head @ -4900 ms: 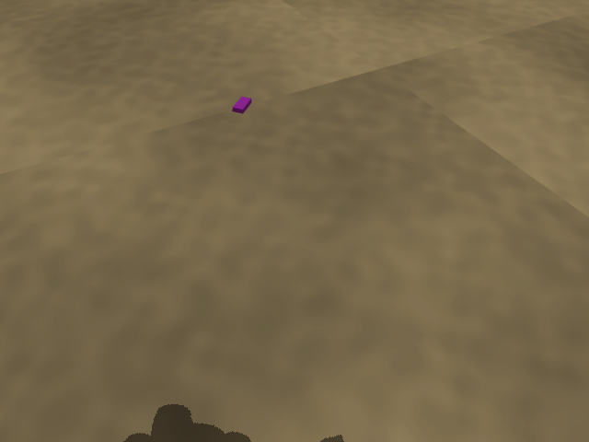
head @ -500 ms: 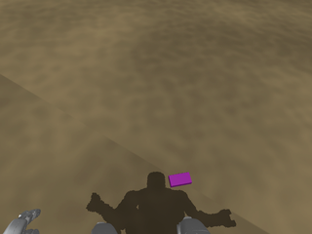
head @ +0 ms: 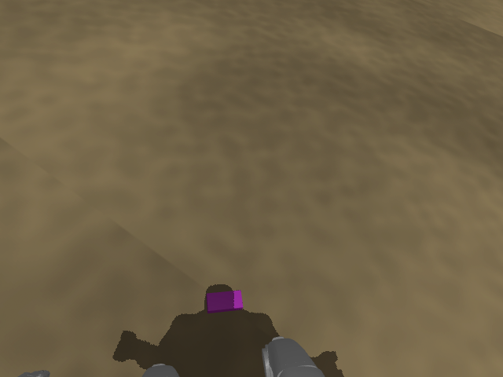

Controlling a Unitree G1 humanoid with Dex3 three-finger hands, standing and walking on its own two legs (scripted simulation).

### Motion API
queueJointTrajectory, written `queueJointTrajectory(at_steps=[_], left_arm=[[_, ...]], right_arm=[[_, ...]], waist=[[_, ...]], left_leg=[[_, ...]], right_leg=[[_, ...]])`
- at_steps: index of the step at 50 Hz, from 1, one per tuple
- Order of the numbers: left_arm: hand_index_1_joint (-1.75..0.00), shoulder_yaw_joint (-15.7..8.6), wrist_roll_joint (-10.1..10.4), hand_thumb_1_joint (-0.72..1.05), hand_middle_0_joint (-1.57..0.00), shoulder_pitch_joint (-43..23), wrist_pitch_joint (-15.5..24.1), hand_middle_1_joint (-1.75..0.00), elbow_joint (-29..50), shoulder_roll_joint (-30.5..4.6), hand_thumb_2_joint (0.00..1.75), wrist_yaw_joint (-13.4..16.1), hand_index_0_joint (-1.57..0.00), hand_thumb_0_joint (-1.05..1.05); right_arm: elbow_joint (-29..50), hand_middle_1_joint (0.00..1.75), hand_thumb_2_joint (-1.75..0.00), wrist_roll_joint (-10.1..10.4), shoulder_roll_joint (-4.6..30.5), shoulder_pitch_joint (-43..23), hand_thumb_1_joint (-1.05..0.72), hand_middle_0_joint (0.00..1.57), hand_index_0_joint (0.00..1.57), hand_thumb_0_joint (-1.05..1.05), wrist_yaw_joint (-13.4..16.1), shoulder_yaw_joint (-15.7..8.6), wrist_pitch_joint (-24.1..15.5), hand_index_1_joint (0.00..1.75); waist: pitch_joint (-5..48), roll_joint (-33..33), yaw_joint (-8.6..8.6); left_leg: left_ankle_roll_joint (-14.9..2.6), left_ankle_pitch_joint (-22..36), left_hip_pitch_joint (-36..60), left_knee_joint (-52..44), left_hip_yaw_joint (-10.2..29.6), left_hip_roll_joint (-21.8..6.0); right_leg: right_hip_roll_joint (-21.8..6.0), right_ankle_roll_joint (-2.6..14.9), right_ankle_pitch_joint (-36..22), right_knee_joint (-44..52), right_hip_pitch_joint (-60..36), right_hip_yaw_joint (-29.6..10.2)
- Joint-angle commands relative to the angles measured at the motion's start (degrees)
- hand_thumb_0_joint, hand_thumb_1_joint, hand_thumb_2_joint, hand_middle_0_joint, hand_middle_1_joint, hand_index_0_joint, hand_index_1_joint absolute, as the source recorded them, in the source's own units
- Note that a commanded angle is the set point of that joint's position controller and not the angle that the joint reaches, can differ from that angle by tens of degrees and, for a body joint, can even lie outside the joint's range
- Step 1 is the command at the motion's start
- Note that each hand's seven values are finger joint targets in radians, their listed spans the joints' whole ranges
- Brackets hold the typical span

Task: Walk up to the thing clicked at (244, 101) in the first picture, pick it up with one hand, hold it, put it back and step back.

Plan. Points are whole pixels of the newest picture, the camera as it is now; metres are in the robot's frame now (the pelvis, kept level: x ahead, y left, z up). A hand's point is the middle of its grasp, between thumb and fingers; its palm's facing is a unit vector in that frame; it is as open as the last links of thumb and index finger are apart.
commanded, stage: walk up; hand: left
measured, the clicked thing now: (224, 301) +0.47 -0.03 -0.73
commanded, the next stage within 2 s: none
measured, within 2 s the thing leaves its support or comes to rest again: neither
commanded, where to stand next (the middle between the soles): +0.13 -0.35 m, yaw +4 degrees
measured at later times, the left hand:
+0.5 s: hand out of the picture +0.05 +0.06 -0.16, palm faces +0.00 -0.93 -0.35, open 7.4 cm
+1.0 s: hand out of the picture +0.07 -0.15 -0.15, palm faces +0.00 -0.92 -0.39, open 7.4 cm
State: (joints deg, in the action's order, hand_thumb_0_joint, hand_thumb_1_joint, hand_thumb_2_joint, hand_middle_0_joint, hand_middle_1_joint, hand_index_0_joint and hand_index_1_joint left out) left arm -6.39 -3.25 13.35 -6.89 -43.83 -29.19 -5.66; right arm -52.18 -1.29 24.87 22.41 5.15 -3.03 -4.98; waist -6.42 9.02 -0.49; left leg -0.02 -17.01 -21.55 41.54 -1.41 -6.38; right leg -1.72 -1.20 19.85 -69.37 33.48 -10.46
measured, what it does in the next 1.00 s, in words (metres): steps to the right: right foot, then left foot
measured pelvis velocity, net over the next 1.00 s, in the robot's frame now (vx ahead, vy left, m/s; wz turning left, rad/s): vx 0.03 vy -0.41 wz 0.04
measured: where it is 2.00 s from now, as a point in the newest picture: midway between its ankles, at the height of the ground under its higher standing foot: outside the picture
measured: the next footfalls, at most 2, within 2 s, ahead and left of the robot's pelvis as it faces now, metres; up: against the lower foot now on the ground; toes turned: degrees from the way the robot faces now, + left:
right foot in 0.16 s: +0.08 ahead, -0.28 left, +0.00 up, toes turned -2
left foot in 0.48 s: +0.11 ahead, -0.14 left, +0.00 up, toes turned +6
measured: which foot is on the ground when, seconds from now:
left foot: down 0.00-0.16, up 0.18-0.46, down 0.48-0.84, up 0.86-1.00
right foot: up 0.00-0.14, down 0.16-0.48, up 0.50-0.82, down 0.84-1.00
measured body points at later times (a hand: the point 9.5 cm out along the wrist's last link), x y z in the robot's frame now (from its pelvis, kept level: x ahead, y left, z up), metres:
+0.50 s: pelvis +0.02 -0.22 +0.00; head +0.07 -0.19 +0.44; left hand +0.05 +0.11 -0.13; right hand +0.09 -0.54 -0.10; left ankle +0.07 -0.14 -0.72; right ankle +0.03 -0.29 -0.71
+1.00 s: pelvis +0.03 -0.41 -0.01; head +0.05 -0.43 +0.43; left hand +0.07 -0.10 -0.12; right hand +0.10 -0.77 -0.13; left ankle +0.07 -0.26 -0.67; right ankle +0.05 -0.56 -0.71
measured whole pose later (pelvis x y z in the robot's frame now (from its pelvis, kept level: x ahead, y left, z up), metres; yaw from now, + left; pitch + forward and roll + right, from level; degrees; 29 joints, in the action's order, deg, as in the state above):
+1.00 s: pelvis +0.03 -0.41 -0.01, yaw +2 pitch -3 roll -1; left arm -2.1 -1.8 15.1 -0.1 -51.8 -20.3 -1.1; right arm -53.5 -0.8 28.2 14.2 2.1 -4.1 0.4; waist -5.1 -3.3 0.3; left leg -1.8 -25.0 -32.4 65.4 4.0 -1.6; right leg -0.5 -1.9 24.2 -48.2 21.4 -2.3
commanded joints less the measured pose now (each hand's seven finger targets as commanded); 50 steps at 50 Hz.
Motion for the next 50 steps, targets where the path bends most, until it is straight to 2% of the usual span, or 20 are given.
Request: queueJointTrajectory(at_steps=[1, 4, 6, 8, 9, 10, 11, 14, 19, 22, 23, 24, 26, 33, 39, 41, 42, 43, 44, 50], left_arm=[[-0.3, -4.0, 0.46, 0.9, -0.2, -0.79, 0.95, -0.3, 5.41, -9.58, 0.9, -0.04, -0.2, 0.0], [-0.3, -4.2, 0.5, 0.9, -0.2, -0.64, 1.13, -0.3, 5.47, -9.53, 0.9, -0.41, -0.2, 0.0], [-0.3, -4.87, 0.48, 0.9, -0.2, 6.73, 1.53, -0.3, 2.49, -8.9, 0.9, -0.37, -0.2, 0.0], [-0.3, -6.18, -1.11, 0.9, -0.2, 16.63, 2.24, -0.3, -1.95, -11.53, 0.9, 0.68, -0.2, 0.0], [-0.3, -6.19, -2.21, 0.9, -0.2, 16.72, 2.8, -0.3, -0.48, -14.35, 0.9, 1.3, -0.2, 0.0], [-0.3, -6.02, -1.44, 0.9, -0.2, 5.77, 3.2, -0.3, 3.66, -18.42, 0.9, 1.82, -0.2, 0.0], [-0.3, -6.24, -0.35, 0.9, -0.2, -0.81, 3.43, -0.3, 5.54, -20.16, 0.9, 2.26, -0.2, 0.0], [-0.3, -4.44, -0.75, 0.9, -0.2, -1.73, 3.8, -0.3, 4.79, -13.97, 0.9, 2.99, -0.2, 0.0], [-0.3, -2.56, -1.39, 0.9, -0.2, -0.52, 4.14, -0.3, 6.46, -8.29, 0.9, 2.88, -0.2, 0.0], [-0.3, -0.89, -0.19, 0.9, -0.2, -2.17, 3.49, -0.3, 8.15, -5.9, 0.9, 2.81, -0.2, 0.0], [-0.3, -0.16, 0.1, 0.9, -0.2, -2.53, 3.89, -0.3, 9.8, -3.77, 0.9, 3.05, -0.2, 0.0], [-0.3, 0.36, 0.25, 0.9, -0.2, -0.62, 3.96, -0.3, 10.38, -1.09, 0.9, 3.09, -0.2, 0.0], [-0.3, -1.6, -0.78, 0.9, -0.2, 4.0, 2.29, -0.3, 8.05, -8.44, 0.9, 3.77, -0.2, 0.0], [-0.3, -3.32, 0.3, 0.9, -0.2, 1.14, 1.94, -0.3, 7.12, -7.97, 0.9, 2.41, -0.2, 0.0], [-0.3, -2.09, 3.24, 0.9, -0.2, 7.52, 4.05, -0.3, -0.76, -5.78, 0.9, 2.83, -0.2, 0.0], [-0.3, -3.55, 2.56, 0.9, -0.2, 13.96, 5.12, -0.3, -5.15, -7.87, 0.9, 4.44, -0.2, 0.0], [-0.3, -3.86, 1.63, 0.9, -0.2, 14.87, 5.83, -0.3, -5.08, -11.02, 0.9, 5.27, -0.2, 0.0], [-0.3, -3.65, 0.52, 0.9, -0.2, 7.9, 6.89, -0.3, -2.03, -14.63, 0.9, 5.84, -0.2, 0.0], [-0.3, -3.47, 1.01, 0.9, -0.2, -1.65, 7.28, -0.3, 0.38, -18.76, 0.9, 6.46, -0.2, 0.0], [-0.3, -2.47, 2.26, 0.9, -0.2, 0.92, 10.92, -0.3, -4.62, -13.37, 0.9, 7.97, -0.2, 0.0]], right_arm=[[3.86, 0.3, -0.9, -0.95, 22.79, -0.26, -0.9, 0.2, 0.2, 0.0, 1.31, -7.17, -1.14, 0.3], [4.09, 0.3, -0.9, -1.52, 24.47, -2.41, -0.9, 0.2, 0.2, 0.0, 1.43, -7.6, -0.66, 0.3], [4.33, 0.3, -0.9, -1.74, 24.51, -7.05, -0.9, 0.2, 0.2, 0.0, 1.33, -7.24, 0.13, 0.3], [3.28, 0.3, -0.9, -1.91, 16.2, -5.4, -0.9, 0.2, 0.2, 0.0, 1.5, -4.69, 1.58, 0.3], [4.04, 0.3, -0.9, -0.89, 10.34, -5.46, -0.9, 0.2, 0.2, 0.0, 1.73, -2.51, 2.11, 0.3], [5.94, 0.3, -0.9, 0.13, 12.27, -6.61, -0.9, 0.2, 0.2, 0.0, 2.76, -4.17, 2.04, 0.3], [4.77, 0.3, -0.9, 0.17, 15.5, -6.83, -0.9, 0.2, 0.2, 0.0, 3.24, -5.16, 1.84, 0.3], [-2.02, 0.3, -0.9, 2.18, 17.7, -0.97, -0.9, 0.2, 0.2, 0.0, 2.65, -4.88, 1.55, 0.3], [-2.57, 0.3, -0.9, 1.21, 13.74, 3.42, -0.9, 0.2, 0.2, 0.0, 1.76, -3.35, -0.14, 0.3], [-3.8, 0.3, -0.9, 1.04, 12.15, 10.48, -0.9, 0.2, 0.2, 0.0, 2.07, -3.31, -1.27, 0.3], [-3.61, 0.3, -0.9, 0.14, 15.09, 14.06, -0.9, 0.2, 0.2, 0.0, 2.74, -4.48, -1.55, 0.3], [-1.96, 0.3, -0.9, -0.92, 20.69, 13.15, -0.9, 0.2, 0.2, 0.0, 3.46, -6.02, -1.5, 0.3], [1.72, 0.3, -0.9, 1.17, 23.2, 6.59, -0.9, 0.2, 0.2, 0.0, 3.67, -7.08, -0.97, 0.3], [3.78, 0.3, -0.9, 0.1, 18.51, 1.38, -0.9, 0.2, 0.2, 0.0, 2.32, -6.07, -1.22, 0.3], [6.69, 0.3, -0.9, -1.76, 18.72, -11.24, -0.9, 0.2, 0.2, 0.0, -1.73, -5.18, 1.21, 0.3], [6.12, 0.3, -0.9, -2.46, 13.67, -10.06, -0.9, 0.2, 0.2, 0.0, -2.17, -3.79, 3.29, 0.3], [6.72, 0.3, -0.9, -1.94, 8.14, -8.42, -0.9, 0.2, 0.2, 0.0, -2.27, -1.93, 3.94, 0.3], [7.23, 0.3, -0.9, -0.79, 5.73, -6.61, -0.9, 0.2, 0.2, 0.0, -2.15, -1.0, 4.25, 0.3], [7.57, 0.3, -0.9, -0.39, 10.34, -8.48, -0.9, 0.2, 0.2, 0.0, -1.87, -2.81, 3.88, 0.3], [1.42, 0.3, -0.9, -0.15, 13.14, -4.33, -0.9, 0.2, 0.2, 0.0, -3.64, -3.94, 4.79, 0.3]], waist=[[2.43, -22.57, 0.43], [4.03, -24.28, 1.01], [6.19, -23.9, 5.96], [7.18, -0.84, 11.33], [2.58, 12.53, 12.89], [-0.27, 12.46, 6.82], [-1.91, 9.15, 3.74], [-1.38, 4.36, 1.65], [2.54, 4.75, 2.13], [7.75, -1.2, -1.39], [11.16, -7.72, -3.68], [11.53, -18.89, -2.33], [11.38, -10.26, -1.01], [3.51, -14.93, 1.26], [6.18, -27.95, 3.87], [7.49, -12.11, 7.5], [4.76, 2.29, 8.43], [0.41, 6.85, 4.78], [-1.1, 1.97, 2.14], [0.19, 0.64, 0.64]], left_leg=[[-11.3, -16.79, 0.13, -17.93, 12.31, -9.65], [-11.55, -16.39, -2.6, -15.91, 11.56, -10.86], [-9.1, -13.13, -10.05, -9.98, 5.83, -8.85], [-5.07, -17.78, -21.95, 18.51, -3.97, 0.24], [-3.14, -23.24, -32.21, 34.46, -1.71, 6.75], [-2.52, -19.04, -28.73, 36.53, 4.85, 8.77], [-2.53, -15.94, -23.97, 35.99, 6.33, 5.87], [-2.41, -10.4, -20.0, 29.36, 4.68, 4.0], [-3.3, -11.09, -8.11, 7.85, -1.3, 5.01], [-3.59, 8.96, 10.14, -14.58, -1.53, 6.04], [-3.68, 13.33, 19.57, -17.22, 7.87, 0.43], [-8.47, 17.77, 28.1, -16.45, 31.36, -13.1], [-18.69, 14.23, 21.23, -17.58, 39.82, -24.86], [-13.93, 12.01, 2.68, -12.86, 14.14, -10.39], [-9.53, -20.74, -11.65, -11.52, 5.07, -3.42], [-7.32, -23.11, -18.17, 11.34, 0.15, 1.28], [-5.2, -22.39, -23.18, 25.21, -3.46, 5.07], [-2.8, -17.52, -24.99, 31.9, 6.67, 6.97], [-1.78, -12.82, -22.67, 30.18, 11.88, 4.63], [-1.88, -6.21, -16.98, 23.61, 9.06, 1.43]], right_leg=[[-3.66, -1.01, 1.18, 6.17, 2.07, 4.64], [-4.69, -0.54, 8.93, 14.39, -3.84, 7.46], [-4.12, 1.23, 6.44, 26.35, -17.51, 11.13], [0.68, 2.26, 7.53, 34.99, -27.38, 11.32], [-6.9, 3.93, 18.0, 42.77, -19.2, -6.77], [-14.22, 9.04, 24.66, 60.01, -9.66, -26.42], [-17.28, 10.09, 31.2, 64.54, -6.31, -30.85], [-10.24, 9.83, 14.48, 49.14, -10.71, -10.33], [-10.47, 16.18, -12.74, 42.38, -16.23, -3.86], [-5.95, 11.96, -24.91, 28.75, -12.69, 3.94], [-4.0, 8.45, -18.06, 19.84, -6.41, 5.68], [1.83, 3.31, 7.06, 11.33, 9.61, 5.68], [-0.81, 0.61, 13.34, -1.19, 9.25, -0.16], [0.58, 0.88, 3.5, -6.39, 3.38, -1.12], [0.43, -0.19, 4.4, 22.33, -19.48, 12.64], [2.65, -0.93, 5.94, 31.98, -27.39, 10.94], [-2.26, 1.19, 17.38, 40.21, -22.19, -1.44], [-13.23, 4.35, 28.45, 51.56, -10.84, -26.22], [-19.48, 10.54, 28.27, 58.65, -8.01, -36.01], [-14.49, 10.38, -4.75, 42.67, -16.64, -15.6]])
